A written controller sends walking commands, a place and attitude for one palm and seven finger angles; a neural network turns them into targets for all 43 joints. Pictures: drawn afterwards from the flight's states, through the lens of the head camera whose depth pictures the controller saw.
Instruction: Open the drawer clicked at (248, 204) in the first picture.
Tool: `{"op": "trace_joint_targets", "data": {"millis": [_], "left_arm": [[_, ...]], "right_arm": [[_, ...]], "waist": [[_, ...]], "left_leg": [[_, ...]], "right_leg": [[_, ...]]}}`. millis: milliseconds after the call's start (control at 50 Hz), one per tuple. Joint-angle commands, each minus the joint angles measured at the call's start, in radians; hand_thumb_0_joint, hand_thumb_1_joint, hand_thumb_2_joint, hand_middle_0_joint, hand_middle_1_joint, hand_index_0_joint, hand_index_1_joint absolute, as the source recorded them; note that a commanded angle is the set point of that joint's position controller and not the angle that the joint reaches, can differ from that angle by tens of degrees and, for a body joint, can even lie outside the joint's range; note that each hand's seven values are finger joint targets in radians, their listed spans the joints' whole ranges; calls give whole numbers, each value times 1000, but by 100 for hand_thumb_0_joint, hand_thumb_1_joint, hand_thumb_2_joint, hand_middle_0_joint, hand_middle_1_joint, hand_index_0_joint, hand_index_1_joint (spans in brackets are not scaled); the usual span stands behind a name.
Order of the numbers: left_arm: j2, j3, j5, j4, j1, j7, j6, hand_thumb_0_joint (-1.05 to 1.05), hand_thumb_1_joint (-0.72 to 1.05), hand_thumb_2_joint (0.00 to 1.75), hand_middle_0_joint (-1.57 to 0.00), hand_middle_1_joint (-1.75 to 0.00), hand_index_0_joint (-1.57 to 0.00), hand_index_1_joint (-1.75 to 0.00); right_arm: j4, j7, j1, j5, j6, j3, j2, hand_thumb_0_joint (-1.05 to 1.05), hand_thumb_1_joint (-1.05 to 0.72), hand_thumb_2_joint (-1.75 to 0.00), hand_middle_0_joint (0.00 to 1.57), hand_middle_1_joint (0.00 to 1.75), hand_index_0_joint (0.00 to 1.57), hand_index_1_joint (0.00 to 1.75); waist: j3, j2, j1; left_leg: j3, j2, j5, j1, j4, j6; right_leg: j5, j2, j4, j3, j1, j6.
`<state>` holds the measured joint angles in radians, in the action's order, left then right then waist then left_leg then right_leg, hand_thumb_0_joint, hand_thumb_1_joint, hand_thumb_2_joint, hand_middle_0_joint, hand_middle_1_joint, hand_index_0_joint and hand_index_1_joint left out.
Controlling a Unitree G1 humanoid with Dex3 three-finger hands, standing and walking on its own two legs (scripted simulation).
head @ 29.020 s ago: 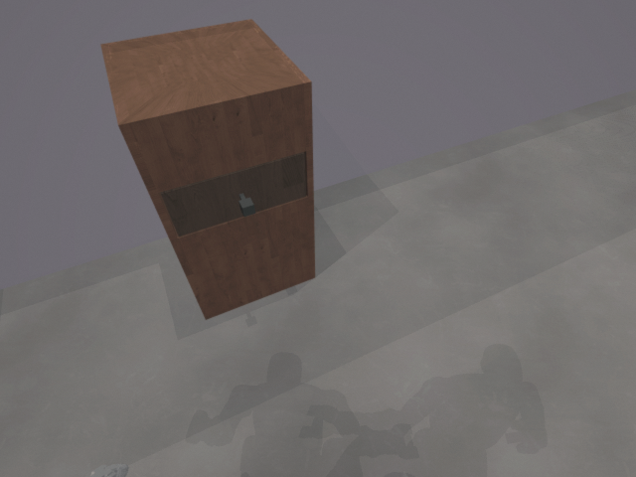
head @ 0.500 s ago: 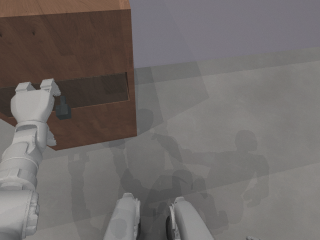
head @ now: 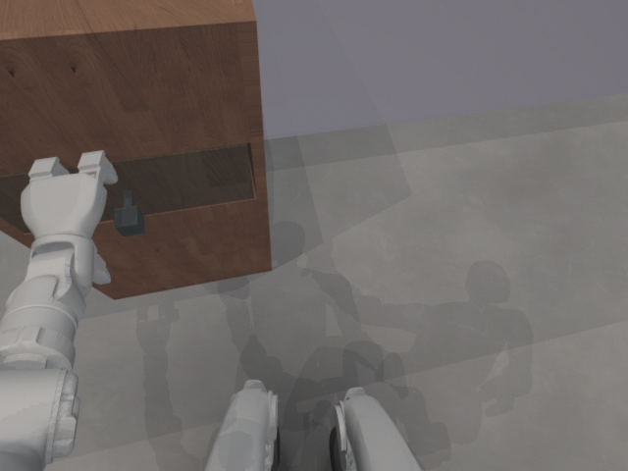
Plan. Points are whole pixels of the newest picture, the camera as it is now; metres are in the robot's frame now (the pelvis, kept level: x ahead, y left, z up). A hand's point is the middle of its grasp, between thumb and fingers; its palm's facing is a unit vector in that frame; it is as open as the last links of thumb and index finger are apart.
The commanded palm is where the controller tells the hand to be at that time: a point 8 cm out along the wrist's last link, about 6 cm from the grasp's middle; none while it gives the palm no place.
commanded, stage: re-aim the fingers above the handle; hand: left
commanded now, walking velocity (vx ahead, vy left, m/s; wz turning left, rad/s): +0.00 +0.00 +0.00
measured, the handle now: (129, 211) +0.48 +0.29 -0.12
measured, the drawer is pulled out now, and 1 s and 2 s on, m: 0.00 0.00 0.00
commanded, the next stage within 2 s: lower the fingers behind the handle in 1.62 s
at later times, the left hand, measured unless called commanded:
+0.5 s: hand (93, 221) +0.43 +0.30 -0.06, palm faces -0.05 -0.03 -1.00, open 13.8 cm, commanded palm +0.43 +0.28 +0.00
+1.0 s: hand (87, 226) +0.43 +0.31 -0.06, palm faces -0.04 -0.04 -1.00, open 13.8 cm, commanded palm +0.42 +0.29 +0.00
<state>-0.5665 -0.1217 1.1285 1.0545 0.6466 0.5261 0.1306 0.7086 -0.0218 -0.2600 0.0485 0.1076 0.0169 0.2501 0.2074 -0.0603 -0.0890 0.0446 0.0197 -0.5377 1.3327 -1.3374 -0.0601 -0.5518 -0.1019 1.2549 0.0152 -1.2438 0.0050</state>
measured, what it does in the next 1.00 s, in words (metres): stands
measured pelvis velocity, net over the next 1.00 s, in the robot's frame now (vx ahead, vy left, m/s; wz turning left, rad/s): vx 0.00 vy -0.01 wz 0.00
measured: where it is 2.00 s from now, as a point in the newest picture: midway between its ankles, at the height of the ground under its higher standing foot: outside the picture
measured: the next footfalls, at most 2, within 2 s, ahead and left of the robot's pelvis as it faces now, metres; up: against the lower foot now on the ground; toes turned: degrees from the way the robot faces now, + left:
none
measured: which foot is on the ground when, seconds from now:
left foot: down 0.00-1.00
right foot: down 0.00-1.00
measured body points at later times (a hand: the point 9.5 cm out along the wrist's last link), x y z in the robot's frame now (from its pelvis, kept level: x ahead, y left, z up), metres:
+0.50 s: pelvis +0.00 -0.01 +0.00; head +0.16 +0.02 +0.42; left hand +0.43 +0.30 +0.00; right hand +0.06 -0.28 -0.13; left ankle +0.03 +0.08 -0.61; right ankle +0.02 -0.13 -0.61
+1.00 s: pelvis +0.00 -0.01 +0.00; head +0.16 +0.02 +0.42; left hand +0.42 +0.31 +0.00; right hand +0.07 -0.28 -0.13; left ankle +0.03 +0.08 -0.61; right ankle +0.02 -0.13 -0.61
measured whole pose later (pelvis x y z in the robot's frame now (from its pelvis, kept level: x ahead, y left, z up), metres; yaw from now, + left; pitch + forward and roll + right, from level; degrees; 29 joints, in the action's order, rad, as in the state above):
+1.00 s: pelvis +0.00 -0.01 +0.00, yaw +0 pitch +31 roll -5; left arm -0.57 -0.14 1.12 1.02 0.61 0.54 0.15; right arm 0.71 -0.02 -0.24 0.05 0.10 0.03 0.26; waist 0.21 -0.05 -0.07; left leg 0.04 0.02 -0.55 1.34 -1.36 -0.05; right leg -0.57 -0.10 1.28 0.02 -1.26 -0.01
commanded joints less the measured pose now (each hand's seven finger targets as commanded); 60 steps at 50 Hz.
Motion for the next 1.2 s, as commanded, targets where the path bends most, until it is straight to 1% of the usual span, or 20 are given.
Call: {"op": "trace_joint_targets", "data": {"millis": [0, 40, 120, 200, 220, 260, 340, 380, 500, 580, 600, 700, 780, 880, 920, 1000, 1080, 1100, 1140, 1180], "left_arm": [[-271, -60, -19, -140, 292, 46, 3, 0, -50, 30, -30, -120, -30, -120], [-288, -69, -22, -129, 282, 45, 3, 0, -50, 30, -30, -120, -30, -120], [-324, -81, -2, -156, 325, 47, 17, 0, -50, 30, -30, -120, -30, -120], [-271, -53, -14, -157, 312, 48, 25, 0, -50, 30, -30, -120, -30, -120], [-285, -60, -12, -157, 329, 49, 26, 0, -50, 30, -30, -120, -30, -120], [-282, -56, -16, -186, 343, 48, 29, 0, -50, 30, -30, -120, -30, -120], [-271, -49, -11, -166, 339, 59, 10, 0, -50, 30, -30, -120, -30, -120], [-287, -63, -10, -178, 337, 60, 6, 0, -50, 30, -30, -120, -30, -120], [-295, -58, -11, -127, 342, 51, -15, 0, -50, 30, -30, -120, -30, -120], [-330, -97, -10, -136, 245, 35, -4, 0, -50, 30, -30, -120, -30, -120], [-298, -83, -18, -161, 221, 33, -1, 0, -50, 30, -30, -120, -30, -120], [-291, -72, -16, -179, 271, 35, 27, 0, -50, 30, -30, -120, -30, -120], [-312, -86, -6, -224, 304, 52, 59, 0, -50, 30, -30, -120, -30, -120], [-289, -79, -6, -211, 285, 70, 36, 0, -50, 30, -30, -120, -30, -120], [-294, -93, -17, -200, 241, 67, 18, 0, -50, 30, -30, -120, -30, -120], [-297, -83, -20, -174, 229, 44, -4, 0, -50, 30, -30, -120, -30, -120], [-301, -80, -13, -216, 266, 38, 23, 0, -50, 30, -30, -120, -30, -120], [-300, -87, -22, -203, 238, 36, 27, 0, -50, 30, -30, -120, -30, -120], [-302, -88, -18, -183, 242, 40, 34, 0, -50, 30, -30, -120, -30, -120], [-307, -85, -9, -201, 276, 46, 44, 0, -50, 30, -30, -120, -30, -120]], "right_arm": [[-38, 9, -145, 2, -9, 69, 196, 0, -90, -90, 20, 30, 20, 30], [-44, 10, -143, 0, -10, 64, 198, 0, -90, -90, 20, 30, 20, 30], [-43, 12, -141, 0, -14, 64, 200, 0, -90, -90, 20, 30, 20, 30], [-42, 11, -143, 1, -20, 72, 196, 0, -90, -90, 20, 30, 20, 30], [-39, 12, -146, 0, -20, 72, 198, 0, -90, -90, 20, 30, 20, 30], [-40, 12, -144, 2, -22, 72, 196, 0, -90, -90, 20, 30, 20, 30], [-36, 11, -147, 0, -18, 73, 196, 0, -90, -90, 20, 30, 20, 30], [-37, 10, -148, -1, -18, 72, 197, 0, -90, -90, 20, 30, 20, 30], [-36, 15, -145, -1, -19, 63, 198, 0, -90, -90, 20, 30, 20, 30], [-54, 14, -140, -4, -16, 60, 197, 0, -90, -90, 20, 30, 20, 30], [-59, 13, -139, -4, -13, 63, 193, 0, -90, -90, 20, 30, 20, 30], [-49, 19, -134, -4, -18, 69, 192, 0, -90, -90, 20, 30, 20, 30], [-41, 23, -136, 0, -23, 76, 193, 0, -90, -90, 20, 30, 20, 30], [-37, 13, -136, 2, -17, 77, 191, 0, -90, -90, 20, 30, 20, 30], [-39, 12, -139, 0, -12, 78, 192, 0, -90, -90, 20, 30, 20, 30], [-44, 15, -135, -3, -6, 69, 194, 0, -90, -90, 20, 30, 20, 30], [-44, 22, -131, -4, -11, 71, 191, 0, -90, -90, 20, 30, 20, 30], [-45, 21, -128, -1, -11, 70, 191, 0, -90, -90, 20, 30, 20, 30], [-44, 21, -127, 0, -13, 68, 192, 0, -90, -90, 20, 30, 20, 30], [-44, 20, -126, -1, -16, 69, 192, 0, -90, -90, 20, 30, 20, 30]], "waist": [[460, -104, 2], [458, -74, 5], [474, -116, 5], [491, -122, -4], [487, -94, -11], [504, -135, -4], [494, -116, -10], [526, -133, 2], [461, -82, -14], [503, -101, 30], [515, -103, 31], [459, -65, 1], [510, -112, 4], [523, -139, 12], [542, -94, 20], [494, -81, 16], [510, -91, 7], [483, -104, 19], [464, -78, 11], [483, -109, 8]], "left_leg": [[45, -36, 376, -536, 172, 27], [31, -29, 348, -483, 167, 18], [32, -30, 350, -485, 157, 21], [36, -31, 360, -514, 153, 22], [40, -33, 352, -503, 150, 21], [37, -31, 377, -522, 153, 24], [40, -32, 371, -523, 156, 24], [40, -31, 396, -545, 161, 26], [28, -28, 350, -476, 154, 17], [18, -23, 387, -489, 160, 18], [15, -23, 405, -507, 157, 17], [15, -26, 359, -459, 141, 12], [24, -27, 393, -497, 129, 17], [32, -27, 442, -541, 136, 27], [24, -26, 451, -538, 136, 22], [17, -24, 421, -503, 145, 18], [24, -28, 422, -521, 145, 18], [18, -24, 410, -507, 145, 19], [21, -25, 389, -478, 139, 16], [21, -25, 390, -487, 135, 17]], "right_leg": [[242, 0, -135, 47, 91, -55], [247, 0, -140, 38, 131, -53], [245, 2, -125, 34, 107, -55], [241, 0, -126, 36, 90, -55], [238, 0, -127, 36, 87, -52], [254, 2, -123, 35, 95, -55], [245, 1, -127, 40, 88, -52], [260, 2, -123, 40, 100, -53], [255, 1, -136, 33, 118, -49], [294, 3, -123, 28, 163, -53], [313, 1, -127, 27, 172, -53], [288, 3, -129, 21, 143, -47], [292, 4, -111, 22, 115, -50], [305, 1, -105, 33, 103, -53], [332, 0, -110, 32, 142, -49], [333, 0, -120, 28, 162, -49], [321, 2, -120, 27, 145, -48], [315, 1, -122, 26, 151, -51], [298, 0, -119, 28, 137, -51], [293, 2, -115, 25, 120, -50]]}}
